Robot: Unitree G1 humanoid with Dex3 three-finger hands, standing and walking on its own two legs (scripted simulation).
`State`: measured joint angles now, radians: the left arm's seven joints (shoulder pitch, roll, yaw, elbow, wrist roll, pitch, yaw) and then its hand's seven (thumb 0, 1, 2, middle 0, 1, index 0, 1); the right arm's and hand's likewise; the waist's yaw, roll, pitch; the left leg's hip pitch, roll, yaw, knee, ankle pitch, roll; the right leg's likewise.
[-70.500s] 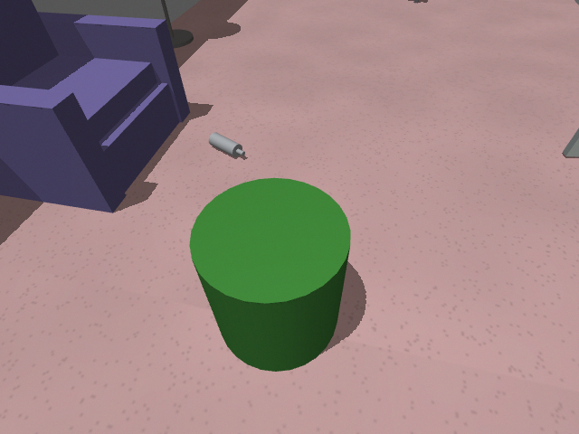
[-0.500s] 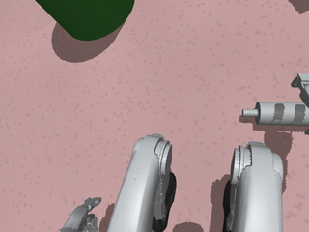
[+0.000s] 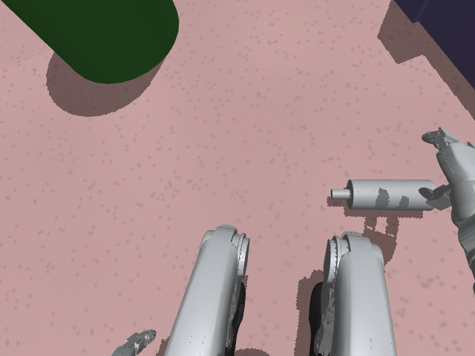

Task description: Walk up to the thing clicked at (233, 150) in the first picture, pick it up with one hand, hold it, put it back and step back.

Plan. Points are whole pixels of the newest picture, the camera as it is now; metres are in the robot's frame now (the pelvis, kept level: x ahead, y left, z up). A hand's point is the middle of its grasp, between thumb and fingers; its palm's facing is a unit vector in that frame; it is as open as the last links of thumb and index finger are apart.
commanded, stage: home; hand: right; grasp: from above
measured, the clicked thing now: (379, 194) +0.45 -0.28 -0.38
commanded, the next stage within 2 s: none
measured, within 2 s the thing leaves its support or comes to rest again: neither
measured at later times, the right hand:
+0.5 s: hand out of the picture +0.25 -0.23 +0.10, palm faces +0.03 +0.92 -0.38, open 7.4 cm
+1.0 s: hand out of the picture +0.22 -0.20 +0.26, palm faces +0.19 +0.96 -0.20, open 7.4 cm
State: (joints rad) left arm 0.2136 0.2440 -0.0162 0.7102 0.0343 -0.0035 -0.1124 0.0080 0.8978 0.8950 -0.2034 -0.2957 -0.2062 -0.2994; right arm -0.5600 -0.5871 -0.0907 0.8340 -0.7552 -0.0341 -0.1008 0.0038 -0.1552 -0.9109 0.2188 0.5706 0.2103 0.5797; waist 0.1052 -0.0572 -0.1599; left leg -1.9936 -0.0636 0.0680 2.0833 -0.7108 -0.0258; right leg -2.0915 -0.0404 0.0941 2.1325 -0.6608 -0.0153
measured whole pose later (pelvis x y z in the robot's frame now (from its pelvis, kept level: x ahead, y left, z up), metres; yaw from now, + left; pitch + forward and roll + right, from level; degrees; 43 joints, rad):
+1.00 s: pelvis +0.08 +0.00 +0.30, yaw -8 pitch +11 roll +3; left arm 0.32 0.23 -0.03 0.52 -0.02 -0.20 0.19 0.02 0.90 0.90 -0.20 -0.30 -0.20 -0.30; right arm 0.53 -0.22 -0.03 -0.14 0.07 0.44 -0.03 0.01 -0.91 -0.90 0.20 0.29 0.20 0.29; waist 0.06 -0.06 -0.20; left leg -0.63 -0.03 0.04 0.93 -0.49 0.00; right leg -0.72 -0.02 0.06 1.00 -0.47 0.00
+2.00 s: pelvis +0.08 -0.01 +0.30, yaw -8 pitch +10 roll +3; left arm 0.30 0.22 -0.04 0.54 -0.01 -0.25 0.18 0.02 0.90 0.90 -0.20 -0.30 -0.21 -0.30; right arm 0.50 -0.23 -0.03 -0.13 0.06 0.44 -0.01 0.02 -0.91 -0.90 0.20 0.29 0.20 0.29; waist 0.04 -0.05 -0.17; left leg -0.62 -0.02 0.03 0.94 -0.49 -0.01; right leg -0.71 -0.01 0.05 1.00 -0.46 0.00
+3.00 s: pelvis +0.07 +0.00 +0.30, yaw -8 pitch +10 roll +3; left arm 0.31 0.23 -0.03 0.52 -0.01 -0.23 0.18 0.02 0.90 0.90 -0.20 -0.30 -0.21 -0.30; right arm 0.51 -0.23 -0.02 -0.14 0.06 0.43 -0.02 0.02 -0.91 -0.90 0.20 0.29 0.20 0.29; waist 0.04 -0.05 -0.17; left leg -0.63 -0.02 0.04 0.95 -0.50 0.00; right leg -0.72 -0.01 0.06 1.01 -0.46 0.00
